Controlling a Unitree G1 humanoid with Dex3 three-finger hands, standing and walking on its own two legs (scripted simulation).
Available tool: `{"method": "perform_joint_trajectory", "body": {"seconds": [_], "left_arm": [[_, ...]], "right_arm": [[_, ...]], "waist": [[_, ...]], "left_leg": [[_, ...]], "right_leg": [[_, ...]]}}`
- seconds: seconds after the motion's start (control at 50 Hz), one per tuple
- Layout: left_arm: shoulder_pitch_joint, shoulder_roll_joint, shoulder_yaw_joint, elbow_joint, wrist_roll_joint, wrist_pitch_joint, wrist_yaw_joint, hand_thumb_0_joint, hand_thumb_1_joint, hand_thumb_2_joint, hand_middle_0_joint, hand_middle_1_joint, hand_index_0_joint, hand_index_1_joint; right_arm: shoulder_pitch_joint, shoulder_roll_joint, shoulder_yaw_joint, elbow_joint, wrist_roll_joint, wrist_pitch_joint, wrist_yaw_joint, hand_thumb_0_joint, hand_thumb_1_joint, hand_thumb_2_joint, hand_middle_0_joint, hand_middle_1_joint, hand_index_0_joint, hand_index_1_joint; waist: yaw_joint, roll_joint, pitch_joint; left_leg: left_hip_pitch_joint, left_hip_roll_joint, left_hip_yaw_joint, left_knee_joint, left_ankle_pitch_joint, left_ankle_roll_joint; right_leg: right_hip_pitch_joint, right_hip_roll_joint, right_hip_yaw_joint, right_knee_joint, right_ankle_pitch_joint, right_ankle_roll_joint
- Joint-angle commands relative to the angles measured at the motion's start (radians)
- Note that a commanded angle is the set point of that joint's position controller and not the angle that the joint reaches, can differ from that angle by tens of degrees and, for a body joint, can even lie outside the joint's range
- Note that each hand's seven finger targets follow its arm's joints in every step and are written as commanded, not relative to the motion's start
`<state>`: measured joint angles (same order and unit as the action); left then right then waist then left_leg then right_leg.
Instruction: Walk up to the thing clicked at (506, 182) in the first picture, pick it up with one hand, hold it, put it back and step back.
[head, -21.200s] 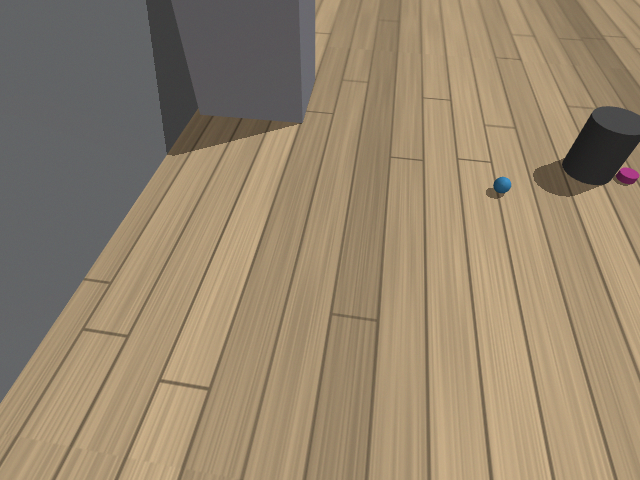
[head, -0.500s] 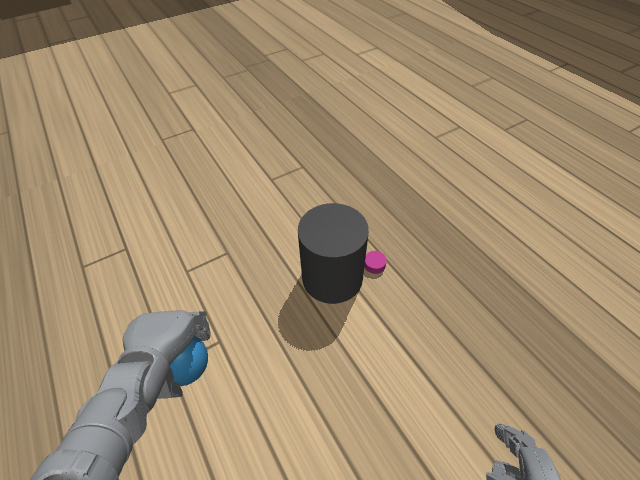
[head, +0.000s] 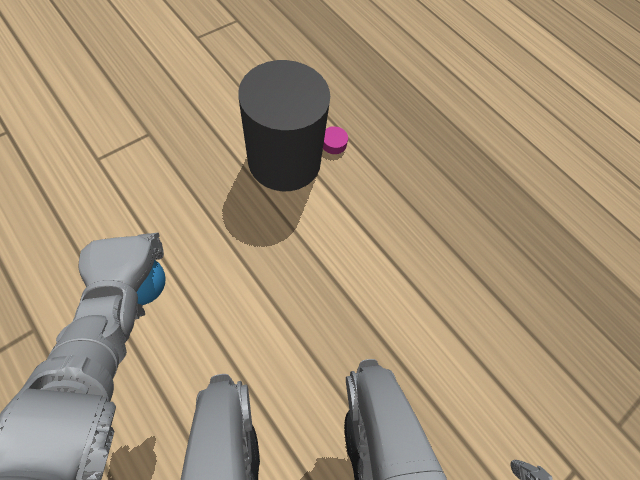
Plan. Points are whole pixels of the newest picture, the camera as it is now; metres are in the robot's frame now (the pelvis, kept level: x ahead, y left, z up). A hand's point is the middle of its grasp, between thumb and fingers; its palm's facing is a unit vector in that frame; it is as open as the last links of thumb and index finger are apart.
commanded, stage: crouch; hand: left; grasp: from above
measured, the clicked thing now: (138, 280) +0.41 +0.23 -0.15
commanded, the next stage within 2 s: lower in 1.22 s
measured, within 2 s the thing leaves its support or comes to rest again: neither
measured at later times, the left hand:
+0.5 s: hand (161, 298) +0.43 +0.24 -0.32, palm faces -0.43 -0.02 -0.90, open 9.9 cm
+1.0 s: hand (174, 300) +0.45 +0.24 -0.39, palm faces -0.46 -0.03 -0.89, open 9.9 cm
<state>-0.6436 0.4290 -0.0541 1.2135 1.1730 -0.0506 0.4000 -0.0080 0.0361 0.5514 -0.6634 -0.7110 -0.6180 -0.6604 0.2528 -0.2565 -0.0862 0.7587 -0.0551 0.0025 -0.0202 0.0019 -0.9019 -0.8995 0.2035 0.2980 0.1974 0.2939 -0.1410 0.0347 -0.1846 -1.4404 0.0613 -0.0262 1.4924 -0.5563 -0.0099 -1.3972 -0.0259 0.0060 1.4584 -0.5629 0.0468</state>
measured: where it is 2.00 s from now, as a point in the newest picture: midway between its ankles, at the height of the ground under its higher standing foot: outside the picture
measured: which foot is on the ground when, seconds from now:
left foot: down 0.00-1.00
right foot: down 0.00-1.00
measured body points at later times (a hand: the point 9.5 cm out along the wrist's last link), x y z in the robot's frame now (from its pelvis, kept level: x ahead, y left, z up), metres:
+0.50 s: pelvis -0.02 +0.00 -0.16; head +0.21 +0.03 +0.23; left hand +0.45 +0.24 -0.27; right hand +0.05 -0.28 -0.28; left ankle +0.06 +0.13 -0.57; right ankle +0.06 -0.15 -0.57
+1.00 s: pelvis -0.03 -0.01 -0.23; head +0.21 +0.03 +0.15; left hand +0.47 +0.24 -0.34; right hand -0.01 -0.29 -0.34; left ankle +0.06 +0.13 -0.57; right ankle +0.05 -0.15 -0.57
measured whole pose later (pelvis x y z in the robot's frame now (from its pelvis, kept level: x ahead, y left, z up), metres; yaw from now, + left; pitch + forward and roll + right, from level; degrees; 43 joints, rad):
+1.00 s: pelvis -0.03 -0.01 -0.23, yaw -4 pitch +36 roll -6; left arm -0.96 0.69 0.10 1.43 1.26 -0.17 0.38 -0.01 0.02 0.54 -0.69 -0.68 -0.65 -0.64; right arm 0.18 -0.26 0.01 0.75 -0.14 -0.06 0.12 0.00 -0.92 -0.91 0.20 0.30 0.20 0.29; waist -0.24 0.01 -0.07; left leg -2.23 0.04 -0.14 2.26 -0.66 -0.03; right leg -2.15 0.00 -0.02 2.20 -0.68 0.06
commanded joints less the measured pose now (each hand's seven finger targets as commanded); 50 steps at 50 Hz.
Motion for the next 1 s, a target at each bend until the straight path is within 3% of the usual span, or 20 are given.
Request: {"method": "perform_joint_trajectory", "body": {"seconds": [0.0,0.06,0.08,0.12,0.22,0.38,0.48,0.54,0.58,0.64,0.7,0.74,0.84,0.88,0.98], "left_arm": [[-0.330,0.255,0.063,-0.112,-0.006,0.010,0.025,0.000,0.455,0.803,-0.826,-0.820,-0.858,-0.789],[-0.399,0.257,0.065,-0.121,-0.004,-0.011,0.013,0.000,0.482,0.761,-0.836,-0.799,-0.875,-0.761],[-0.423,0.295,0.087,-0.142,0.001,-0.020,0.017,0.000,0.491,0.773,-0.858,-0.786,-0.891,-0.753],[-0.394,0.307,0.098,-0.098,0.012,-0.031,0.018,0.000,0.504,0.773,-0.858,-0.793,-0.896,-0.755],[-0.501,0.377,0.135,-0.152,0.035,-0.065,0.038,0.000,0.565,0.812,-0.922,-0.784,-0.952,-0.756],[-0.562,0.382,0.138,-0.099,0.048,-0.070,0.043,0.000,0.621,0.867,-0.964,-0.829,-0.992,-0.801],[-0.557,0.385,0.135,-0.075,0.043,-0.065,0.024,0.000,0.648,0.878,-0.977,-0.854,-1.009,-0.822],[-0.565,0.424,0.149,-0.069,0.046,-0.067,0.012,0.000,0.635,0.878,-0.971,-0.841,-1.000,-0.812],[-0.592,0.425,0.148,-0.057,0.050,-0.073,0.012,0.000,0.612,0.879,-0.960,-0.828,-0.985,-0.803],[-0.571,0.461,0.168,-0.028,0.059,-0.080,0.013,0.000,0.612,0.846,-0.952,-0.826,-0.983,-0.794],[-0.640,0.476,0.171,-0.032,0.064,-0.093,0.015,0.000,0.574,0.849,-0.927,-0.813,-0.953,-0.786],[-0.627,0.455,0.158,-0.003,0.066,-0.095,0.020,0.000,0.547,0.810,-0.907,-0.798,-0.936,-0.769],[-0.656,0.531,0.190,0.014,0.076,-0.108,0.023,0.000,0.569,0.814,-0.919,-0.809,-0.949,-0.779],[-0.669,0.511,0.175,0.032,0.071,-0.112,0.022,0.000,0.565,0.806,-0.907,-0.823,-0.941,-0.788],[-0.691,0.567,0.197,0.049,0.079,-0.126,0.032,0.000,0.572,0.782,-0.901,-0.814,-0.939,-0.775]], "right_arm": [[0.083,-0.178,-0.051,-0.068,-0.007,-0.038,-0.008,0.000,-0.900,-0.899,0.199,0.299,0.200,0.299],[0.083,-0.180,-0.045,-0.066,-0.017,-0.047,0.003,0.000,-0.898,-0.898,0.199,0.299,0.200,0.299],[0.086,-0.178,-0.043,-0.069,-0.017,-0.049,0.006,0.000,-0.901,-0.899,0.199,0.299,0.200,0.299],[0.090,-0.182,-0.036,-0.062,-0.020,-0.057,0.014,0.000,-0.900,-0.899,0.199,0.299,0.200,0.299],[0.106,-0.191,-0.027,-0.050,-0.034,-0.074,0.037,0.000,-0.903,-0.901,0.199,0.299,0.200,0.299],[0.119,-0.201,-0.019,-0.031,-0.058,-0.088,0.069,0.000,-0.910,-0.903,0.199,0.299,0.200,0.299],[0.126,-0.202,-0.014,-0.040,-0.063,-0.083,0.088,0.000,-0.914,-0.904,0.199,0.299,0.199,0.299],[0.123,-0.206,-0.013,-0.047,-0.061,-0.076,0.096,0.000,-0.914,-0.905,0.199,0.299,0.200,0.299],[0.125,-0.213,-0.009,-0.040,-0.063,-0.072,0.097,0.000,-0.913,-0.905,0.199,0.299,0.200,0.299],[0.123,-0.215,-0.003,-0.045,-0.064,-0.069,0.103,0.000,-0.913,-0.904,0.199,0.299,0.200,0.299],[0.122,-0.228,-0.006,-0.039,-0.065,-0.067,0.107,0.000,-0.911,-0.904,0.199,0.299,0.200,0.299],[0.125,-0.223,0.002,-0.041,-0.069,-0.069,0.111,0.000,-0.914,-0.904,0.199,0.299,0.200,0.299],[0.135,-0.239,0.009,-0.032,-0.076,-0.068,0.120,0.000,-0.913,-0.904,0.199,0.300,0.200,0.300],[0.134,-0.235,0.017,-0.026,-0.079,-0.070,0.124,0.000,-0.914,-0.904,0.200,0.300,0.200,0.300],[0.127,-0.243,0.025,-0.019,-0.083,-0.068,0.126,0.000,-0.910,-0.902,0.200,0.300,0.200,0.300]], "waist": [[0.013,0.097,-0.539],[-0.016,0.122,-0.549],[-0.011,0.126,-0.589],[-0.018,0.096,-0.576],[-0.029,0.164,-0.686],[-0.052,0.223,-0.714],[-0.063,0.224,-0.678],[-0.058,0.235,-0.682],[-0.073,0.218,-0.658],[-0.064,0.226,-0.627],[-0.079,0.258,-0.628],[-0.086,0.243,-0.620],[-0.088,0.234,-0.630],[-0.096,0.240,-0.611],[-0.090,0.248,-0.619]], "left_leg": [[0.288,-0.046,-0.011,-0.089,0.124,0.014],[0.220,-0.045,-0.035,-0.021,0.078,0.012],[0.206,-0.048,-0.029,0.006,0.071,0.016],[0.142,-0.052,-0.029,0.058,0.059,0.021],[0.126,-0.050,-0.028,0.166,0.102,0.021],[0.069,-0.046,-0.018,0.307,0.170,0.019],[-0.011,-0.044,-0.010,0.360,0.150,0.021],[-0.015,-0.041,-0.013,0.393,0.160,0.020],[-0.078,-0.043,-0.005,0.423,0.145,0.026],[-0.112,-0.044,-0.006,0.432,0.113,0.023],[-0.099,-0.040,-0.021,0.447,0.096,0.016],[-0.125,-0.042,-0.014,0.468,0.083,0.020],[-0.194,-0.047,0.003,0.512,0.065,0.029],[-0.212,-0.045,0.003,0.525,0.048,0.029],[-0.252,-0.045,0.004,0.555,0.031,0.031]], "right_leg": [[0.072,0.036,-0.066,-0.059,0.134,-0.079],[-0.049,0.033,-0.075,0.023,0.095,-0.081],[-0.051,0.032,-0.073,0.038,0.088,-0.083],[-0.088,0.030,-0.078,0.074,0.083,-0.079],[-0.177,0.032,-0.085,0.171,0.109,-0.081],[-0.272,0.032,-0.098,0.290,0.166,-0.077],[-0.283,0.034,-0.104,0.337,0.168,-0.075],[-0.313,0.038,-0.107,0.373,0.167,-0.076],[-0.317,0.041,-0.107,0.384,0.174,-0.071],[-0.351,0.041,-0.111,0.413,0.140,-0.074],[-0.412,0.041,-0.120,0.452,0.122,-0.080],[-0.410,0.043,-0.121,0.455,0.118,-0.078],[-0.396,0.045,-0.119,0.474,0.110,-0.071],[-0.421,0.048,-0.121,0.486,0.096,-0.073],[-0.433,0.054,-0.129,0.517,0.079,-0.075]]}}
